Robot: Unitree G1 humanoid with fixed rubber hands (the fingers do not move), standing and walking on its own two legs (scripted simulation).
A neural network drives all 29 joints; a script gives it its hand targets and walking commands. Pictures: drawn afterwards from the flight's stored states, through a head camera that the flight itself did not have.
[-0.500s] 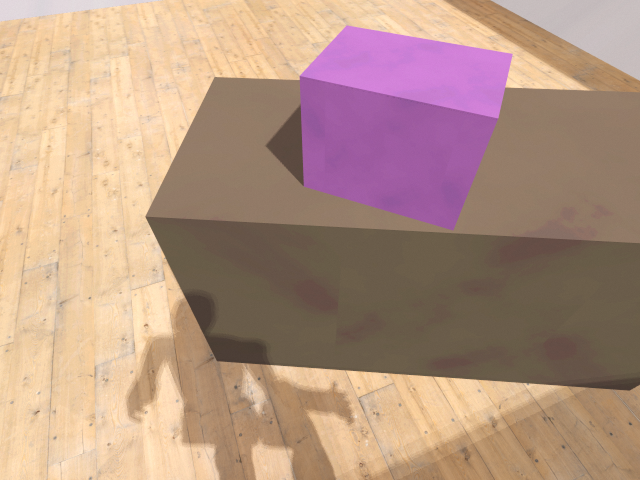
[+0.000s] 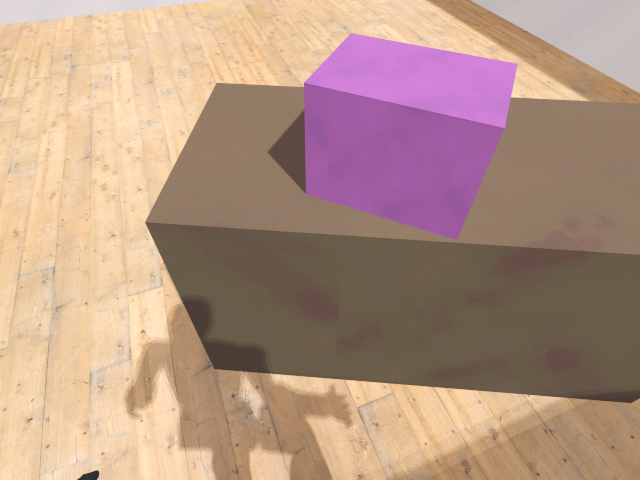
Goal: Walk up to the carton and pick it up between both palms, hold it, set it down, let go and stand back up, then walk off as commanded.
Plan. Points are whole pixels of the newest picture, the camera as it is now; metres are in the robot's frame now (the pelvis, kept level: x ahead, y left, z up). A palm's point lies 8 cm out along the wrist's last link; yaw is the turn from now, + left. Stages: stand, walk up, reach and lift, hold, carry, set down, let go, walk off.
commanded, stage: walk up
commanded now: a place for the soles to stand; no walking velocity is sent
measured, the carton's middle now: (402, 134) +0.69 -0.15 +0.05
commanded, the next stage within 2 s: none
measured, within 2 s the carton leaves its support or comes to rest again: neither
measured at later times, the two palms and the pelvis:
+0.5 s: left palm out of the picture +0.09 +0.30 -0.11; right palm out of the picture +0.14 -0.31 -0.09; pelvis +0.06 +0.00 +0.00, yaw +1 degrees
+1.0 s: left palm (184, 415) +0.23 +0.18 -0.08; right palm out of the picture +0.24 -0.45 -0.09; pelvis +0.19 -0.13 +0.01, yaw -4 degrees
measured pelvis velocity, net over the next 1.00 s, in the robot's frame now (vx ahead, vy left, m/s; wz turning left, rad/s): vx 0.19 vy -0.13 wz -0.07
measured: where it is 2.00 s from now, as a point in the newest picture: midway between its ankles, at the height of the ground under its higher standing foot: outside the picture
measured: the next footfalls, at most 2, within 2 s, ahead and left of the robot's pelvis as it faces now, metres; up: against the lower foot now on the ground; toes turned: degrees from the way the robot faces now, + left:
left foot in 0.38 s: +0.15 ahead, +0.13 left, +0.00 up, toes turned +0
right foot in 0.76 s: +0.23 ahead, -0.20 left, +0.00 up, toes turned -8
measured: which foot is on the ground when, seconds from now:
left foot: down 0.00-0.14, up 0.16-0.36, down 0.38-0.76, up 0.78-1.00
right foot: down 0.00-0.40, up 0.42-0.74, down 0.76-1.00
